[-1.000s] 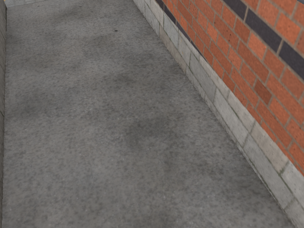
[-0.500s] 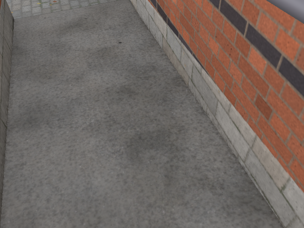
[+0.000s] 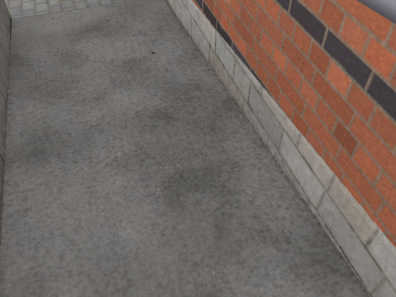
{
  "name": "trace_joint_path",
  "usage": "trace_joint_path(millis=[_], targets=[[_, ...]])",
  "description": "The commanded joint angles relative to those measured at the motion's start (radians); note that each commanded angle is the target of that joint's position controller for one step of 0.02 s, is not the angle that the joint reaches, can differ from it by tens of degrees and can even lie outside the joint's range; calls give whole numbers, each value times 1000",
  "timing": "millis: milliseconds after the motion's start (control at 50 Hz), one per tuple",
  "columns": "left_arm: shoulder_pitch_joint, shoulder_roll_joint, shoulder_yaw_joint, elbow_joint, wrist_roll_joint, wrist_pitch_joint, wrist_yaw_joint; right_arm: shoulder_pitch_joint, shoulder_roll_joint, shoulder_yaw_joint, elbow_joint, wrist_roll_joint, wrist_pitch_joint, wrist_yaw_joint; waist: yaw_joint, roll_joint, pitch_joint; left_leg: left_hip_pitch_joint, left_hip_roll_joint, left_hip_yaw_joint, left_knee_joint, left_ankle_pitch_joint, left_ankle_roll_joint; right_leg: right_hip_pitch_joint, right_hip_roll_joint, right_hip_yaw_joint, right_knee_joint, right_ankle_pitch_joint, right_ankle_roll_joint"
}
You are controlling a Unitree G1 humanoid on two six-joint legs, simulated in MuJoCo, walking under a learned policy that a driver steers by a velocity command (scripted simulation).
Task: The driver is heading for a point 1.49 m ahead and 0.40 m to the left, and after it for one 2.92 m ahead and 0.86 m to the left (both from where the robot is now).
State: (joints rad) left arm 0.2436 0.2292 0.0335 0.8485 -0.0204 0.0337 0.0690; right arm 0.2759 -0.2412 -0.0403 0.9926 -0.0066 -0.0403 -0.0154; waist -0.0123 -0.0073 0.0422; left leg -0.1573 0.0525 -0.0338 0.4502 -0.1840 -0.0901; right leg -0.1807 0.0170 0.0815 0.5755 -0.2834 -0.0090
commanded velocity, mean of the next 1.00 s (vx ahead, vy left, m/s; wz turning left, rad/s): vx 0.49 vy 0.00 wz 0.00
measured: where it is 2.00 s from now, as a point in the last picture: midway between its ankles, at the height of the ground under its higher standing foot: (176, 137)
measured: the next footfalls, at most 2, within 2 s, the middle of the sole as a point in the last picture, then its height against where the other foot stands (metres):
left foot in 0.94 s outside the picture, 0.04 m lower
right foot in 1.40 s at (198, 210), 0.03 m lower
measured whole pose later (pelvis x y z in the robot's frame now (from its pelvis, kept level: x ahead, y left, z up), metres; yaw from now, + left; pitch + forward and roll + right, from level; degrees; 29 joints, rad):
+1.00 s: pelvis +0.34 +0.06 -0.05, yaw +2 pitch +2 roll -1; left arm 0.47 0.25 0.08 1.02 0.01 -0.11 0.01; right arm 0.07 -0.29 -0.07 0.83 -0.07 -0.07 0.04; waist 0.08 -0.01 0.05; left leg -0.45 -0.03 0.05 0.60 -0.10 0.07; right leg -0.07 -0.02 0.06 1.12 -0.45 -0.08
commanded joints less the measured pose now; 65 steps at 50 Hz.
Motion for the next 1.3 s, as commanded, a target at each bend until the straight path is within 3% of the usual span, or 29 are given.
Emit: trace_joint_path(millis=[20,120,280,320,340,380,440,460,500,520,540,560,580,600,640,700,740,840,880,920,940,960,980,1000,1040,1080,1180,1240,1300], targets=[[22,105,23,-39,0,-5,9,39,-112,-18,-22,1,-16,7,7,16,3,-20,-14,24,-54,195,19,-16,-11,8,-92,237,-18],[43,95,25,-12,-18,-9,16,52,-91,-9,-11,-4,-16,-5,11,-5,2,-27,-19,27,-36,188,30,-21,-6,-4,-90,235,-16],[71,64,18,14,5,-7,5,58,-79,-14,21,4,-26,-15,33,21,38,-30,-16,17,-23,185,47,-70,-3,-10,-106,167,-6],[129,74,26,47,-14,-7,2,93,-81,-23,36,20,-22,-15,29,17,17,-38,-59,34,-6,-409,81,-100,39,-45,-88,-345,-36],[130,78,28,39,-24,-19,0,98,-107,-32,27,32,-29,-15,27,29,100,-109,-34,-24,-29,-667,118,-188,20,-14,-97,-550,-66],[69,60,21,-3,-41,-81,-5,103,-92,-30,4,49,-66,-11,2,57,196,-113,61,-167,-72,-657,179,-317,-29,13,-44,-455,-85],[-109,15,14,-82,-49,-156,-36,183,-145,-50,15,45,-85,9,-62,200,128,13,286,-485,-292,-608,295,-385,-35,-111,194,-117,-64],[-91,16,13,-88,-43,-167,-45,128,-129,-42,-16,46,-83,11,-31,201,119,-62,289,-481,-310,-577,287,-308,-53,-102,168,-125,-81],[123,16,14,-20,-18,-175,-53,-19,-165,-48,-85,58,-65,19,81,256,88,-271,123,-237,-242,-536,206,46,-2,-168,-53,-118,-94],[265,65,36,39,84,-154,-78,-143,-194,-74,-98,9,-36,27,180,45,39,-507,39,-150,-75,-492,201,342,21,-154,-119,-45,-94],[463,169,74,76,92,-149,-70,-278,-112,-51,-181,6,-40,32,301,-265,-9,-678,-66,26,296,-275,139,501,-171,139,-310,-286,-135],[517,182,75,85,86,-146,-74,-328,-83,-41,-236,-3,-50,36,292,-343,20,-798,-82,-47,483,-281,174,449,-336,516,-434,-463,-215],[424,115,48,76,92,-138,-71,-340,-94,-44,-232,-18,-49,47,215,-74,114,-772,-14,-124,529,-172,202,356,-327,413,-364,-239,-193],[362,145,57,55,94,-140,-66,-264,-41,-33,-237,-1,-50,57,155,-138,51,-771,10,-111,529,-122,197,327,-366,483,-398,-352,-242],[251,153,60,37,76,-150,-58,-231,-64,-38,-229,-33,-34,76,92,-29,70,-746,61,-86,499,-48,150,262,-350,422,-456,-334,-236],[273,105,55,86,47,-181,-66,-264,-63,-30,-258,-26,0,87,73,-45,120,-676,49,-45,340,98,108,216,-271,228,-512,-127,-199],[254,123,67,93,52,-193,-67,-309,-71,-28,-279,-19,3,89,67,-74,140,-548,19,-3,167,234,109,143,-203,106,-519,-8,-165],[245,168,86,114,33,-193,-57,-372,-100,-27,-291,-29,-5,101,67,-66,171,-283,-6,72,7,356,188,85,-230,-20,-563,279,-146],[246,202,90,121,37,-177,-50,-284,-136,-43,-254,-44,-17,81,24,-65,80,-194,-55,98,2,256,224,216,-236,-63,-368,703,-127],[249,228,93,131,52,-152,-42,35,-188,-72,-140,-53,-22,53,-111,-86,-113,114,-112,138,36,93,257,199,-203,-107,87,927,-110],[273,162,75,131,63,-145,-41,197,-264,-97,-103,-74,-26,39,-167,-30,-206,366,28,-41,111,-174,278,-51,-157,-112,469,667,-103],[380,-29,27,96,38,-150,-70,231,-343,-100,-106,-88,-31,40,-78,336,-366,613,317,-539,-40,-606,342,-413,18,-65,872,-274,-78],[300,64,45,90,19,-170,-61,197,-295,-95,-119,-59,-24,43,-102,346,-352,539,300,-747,-220,-712,335,-529,38,45,961,-201,-118],[159,140,56,72,20,-178,-61,110,-233,-85,-115,-46,-27,39,-87,195,-165,420,234,-563,-204,-536,296,-600,-35,39,921,-23,-142],[101,130,51,80,49,-175,-71,26,-174,-71,-126,-38,-40,35,-30,39,-77,187,172,-356,-213,-200,285,-494,-107,18,755,109,-125],[114,74,38,82,77,-140,-88,57,-97,-36,-80,-28,-66,33,24,40,-23,30,149,-290,-253,-109,289,-391,-127,10,640,107,-89],[-195,25,16,-54,64,-119,-105,112,-103,-11,-32,2,-120,30,19,36,182,-125,96,-131,-410,67,296,-382,-134,-88,153,315,-38],[-261,53,21,-64,57,-133,-118,144,-172,-18,2,14,-129,25,7,-19,161,-126,107,-78,-446,298,280,-190,-70,-173,-21,521,-66],[-208,105,28,-52,41,-134,-108,185,-191,-23,50,9,-118,11,30,27,107,97,80,-14,-333,708,235,-141,-14,-160,-107,523,-101]])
